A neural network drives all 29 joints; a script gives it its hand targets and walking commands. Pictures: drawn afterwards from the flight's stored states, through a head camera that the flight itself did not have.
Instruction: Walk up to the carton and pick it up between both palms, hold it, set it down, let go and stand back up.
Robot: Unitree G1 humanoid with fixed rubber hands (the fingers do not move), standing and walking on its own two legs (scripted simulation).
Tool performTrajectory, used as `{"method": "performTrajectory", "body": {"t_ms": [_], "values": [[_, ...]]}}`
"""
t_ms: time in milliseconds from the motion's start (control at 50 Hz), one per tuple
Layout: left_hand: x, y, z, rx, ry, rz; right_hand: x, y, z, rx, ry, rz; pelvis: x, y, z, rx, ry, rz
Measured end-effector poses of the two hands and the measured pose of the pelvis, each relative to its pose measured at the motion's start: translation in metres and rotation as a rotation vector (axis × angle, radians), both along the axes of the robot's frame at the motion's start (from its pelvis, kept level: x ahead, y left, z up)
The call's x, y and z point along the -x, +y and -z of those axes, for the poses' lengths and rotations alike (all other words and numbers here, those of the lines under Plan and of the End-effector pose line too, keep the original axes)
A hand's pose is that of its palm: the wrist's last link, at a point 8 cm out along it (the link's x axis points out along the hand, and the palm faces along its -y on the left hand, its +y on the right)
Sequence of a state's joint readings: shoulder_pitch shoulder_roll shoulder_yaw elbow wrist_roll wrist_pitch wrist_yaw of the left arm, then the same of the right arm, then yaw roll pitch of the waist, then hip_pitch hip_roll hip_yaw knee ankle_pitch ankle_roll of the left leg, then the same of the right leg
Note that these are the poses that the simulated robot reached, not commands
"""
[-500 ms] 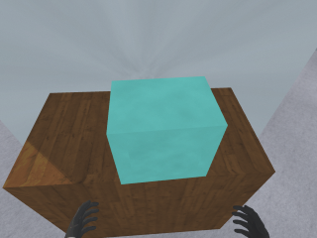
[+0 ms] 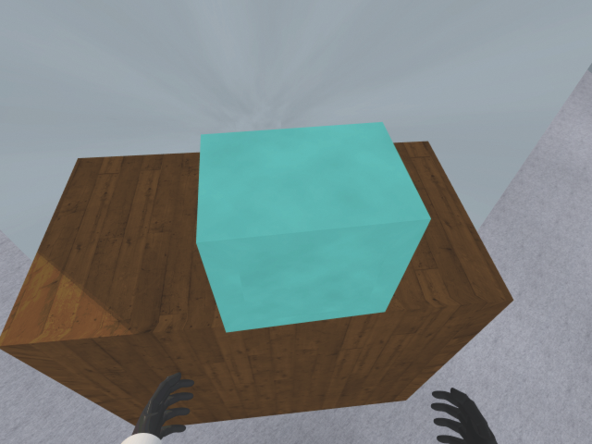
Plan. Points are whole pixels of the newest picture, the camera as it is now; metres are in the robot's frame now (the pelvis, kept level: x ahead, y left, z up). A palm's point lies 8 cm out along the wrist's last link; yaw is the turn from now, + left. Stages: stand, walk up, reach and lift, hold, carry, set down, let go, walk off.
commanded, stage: set down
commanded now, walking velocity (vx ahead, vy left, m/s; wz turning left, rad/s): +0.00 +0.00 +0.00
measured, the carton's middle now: (301, 231) +0.41 +0.03 +0.04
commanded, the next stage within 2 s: let go in 0.48 s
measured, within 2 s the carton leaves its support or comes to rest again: neither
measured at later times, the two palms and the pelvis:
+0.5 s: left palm (152, 435) +0.15 +0.22 -0.09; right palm out of the picture +0.14 -0.22 -0.09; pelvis +0.00 +0.00 +0.00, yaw +0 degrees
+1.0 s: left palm (153, 439) +0.15 +0.22 -0.10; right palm out of the picture +0.14 -0.23 -0.09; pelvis +0.00 -0.01 +0.00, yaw +0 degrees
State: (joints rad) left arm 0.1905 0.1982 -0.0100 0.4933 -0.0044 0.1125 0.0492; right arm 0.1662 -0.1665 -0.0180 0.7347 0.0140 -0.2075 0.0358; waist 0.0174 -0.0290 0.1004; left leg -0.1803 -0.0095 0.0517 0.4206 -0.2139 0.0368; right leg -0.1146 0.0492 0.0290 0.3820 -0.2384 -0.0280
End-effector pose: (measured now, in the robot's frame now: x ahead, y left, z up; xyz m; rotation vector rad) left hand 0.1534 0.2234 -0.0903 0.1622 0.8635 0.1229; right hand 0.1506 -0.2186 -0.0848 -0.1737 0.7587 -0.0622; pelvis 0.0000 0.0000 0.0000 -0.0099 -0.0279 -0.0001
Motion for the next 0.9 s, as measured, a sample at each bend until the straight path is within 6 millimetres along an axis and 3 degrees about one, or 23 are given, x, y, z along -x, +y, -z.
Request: {"method": "performTrajectory", "body": {"t_ms": [900], "values": [[0.0063,-0.0053,0.0056,0.008,0.029,0.001,0.0105,-0.0083,0.0045,0.008,0.024,0.012,-0.0001,-0.0057,0.0015,-0.010,-0.013,0.005]]}}
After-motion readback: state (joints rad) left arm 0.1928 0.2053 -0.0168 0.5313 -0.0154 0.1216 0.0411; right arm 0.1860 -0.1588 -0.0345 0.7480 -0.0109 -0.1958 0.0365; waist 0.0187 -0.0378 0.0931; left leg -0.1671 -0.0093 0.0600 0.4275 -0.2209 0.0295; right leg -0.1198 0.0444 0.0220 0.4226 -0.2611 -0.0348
